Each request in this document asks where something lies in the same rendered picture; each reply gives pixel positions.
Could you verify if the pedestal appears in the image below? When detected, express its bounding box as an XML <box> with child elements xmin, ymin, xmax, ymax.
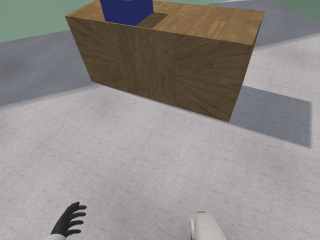
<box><xmin>65</xmin><ymin>0</ymin><xmax>265</xmax><ymax>123</ymax></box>

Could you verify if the robot right shin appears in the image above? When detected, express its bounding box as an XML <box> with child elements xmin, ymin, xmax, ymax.
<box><xmin>196</xmin><ymin>210</ymin><xmax>206</xmax><ymax>214</ymax></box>

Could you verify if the carton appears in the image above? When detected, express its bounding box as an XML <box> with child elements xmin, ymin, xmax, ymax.
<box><xmin>100</xmin><ymin>0</ymin><xmax>154</xmax><ymax>26</ymax></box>

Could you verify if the robot right thigh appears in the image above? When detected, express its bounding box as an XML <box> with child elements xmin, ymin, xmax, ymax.
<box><xmin>190</xmin><ymin>213</ymin><xmax>229</xmax><ymax>240</ymax></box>

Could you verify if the robot left hand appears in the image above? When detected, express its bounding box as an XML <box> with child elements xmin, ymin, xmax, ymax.
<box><xmin>50</xmin><ymin>201</ymin><xmax>87</xmax><ymax>238</ymax></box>

